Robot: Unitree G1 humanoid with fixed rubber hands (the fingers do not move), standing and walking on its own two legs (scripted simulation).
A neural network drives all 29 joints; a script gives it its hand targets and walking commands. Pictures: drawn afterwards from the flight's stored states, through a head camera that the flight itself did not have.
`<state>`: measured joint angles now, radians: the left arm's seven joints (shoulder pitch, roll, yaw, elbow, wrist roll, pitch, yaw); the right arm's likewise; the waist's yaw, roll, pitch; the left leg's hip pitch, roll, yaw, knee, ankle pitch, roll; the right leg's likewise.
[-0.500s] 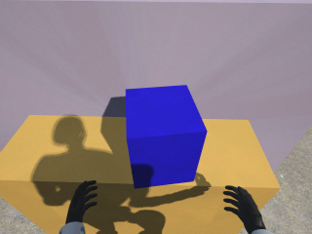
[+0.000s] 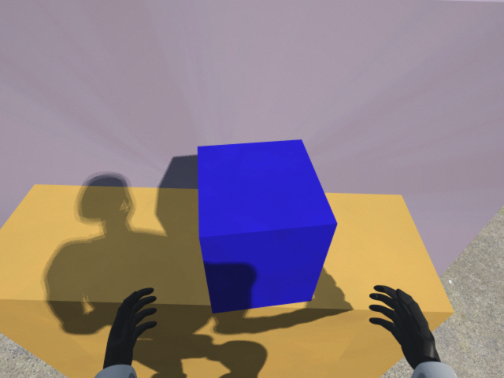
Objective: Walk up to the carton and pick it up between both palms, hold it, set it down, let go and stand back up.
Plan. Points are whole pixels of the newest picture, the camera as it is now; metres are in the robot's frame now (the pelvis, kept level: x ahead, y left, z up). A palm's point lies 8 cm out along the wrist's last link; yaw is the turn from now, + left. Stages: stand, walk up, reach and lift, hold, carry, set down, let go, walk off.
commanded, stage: reach and lift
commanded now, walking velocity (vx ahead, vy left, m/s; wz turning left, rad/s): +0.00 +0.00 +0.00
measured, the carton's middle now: (256, 227) +0.41 +0.00 +0.01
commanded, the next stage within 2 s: none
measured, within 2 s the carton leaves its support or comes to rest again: neither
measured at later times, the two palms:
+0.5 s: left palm (132, 291) +0.26 +0.19 +0.05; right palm (401, 272) +0.27 -0.22 +0.06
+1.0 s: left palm (133, 232) +0.32 +0.19 +0.10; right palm (390, 210) +0.35 -0.21 +0.12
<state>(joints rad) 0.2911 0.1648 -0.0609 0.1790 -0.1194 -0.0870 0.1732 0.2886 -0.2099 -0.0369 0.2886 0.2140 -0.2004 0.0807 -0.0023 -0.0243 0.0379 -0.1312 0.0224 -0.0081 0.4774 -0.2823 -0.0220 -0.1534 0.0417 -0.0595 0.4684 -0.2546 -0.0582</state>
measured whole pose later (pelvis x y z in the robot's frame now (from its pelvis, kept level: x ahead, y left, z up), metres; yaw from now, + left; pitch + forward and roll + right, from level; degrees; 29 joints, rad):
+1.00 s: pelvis -0.01 +0.00 +0.00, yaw +0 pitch -3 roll +0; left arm -0.34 0.16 0.07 0.04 -0.14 0.63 0.19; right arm -0.43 -0.32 -0.04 0.35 0.34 0.30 -0.03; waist 0.00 -0.02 0.08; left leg -0.14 0.02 -0.01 0.45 -0.25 -0.02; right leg -0.16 0.04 -0.06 0.44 -0.22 -0.05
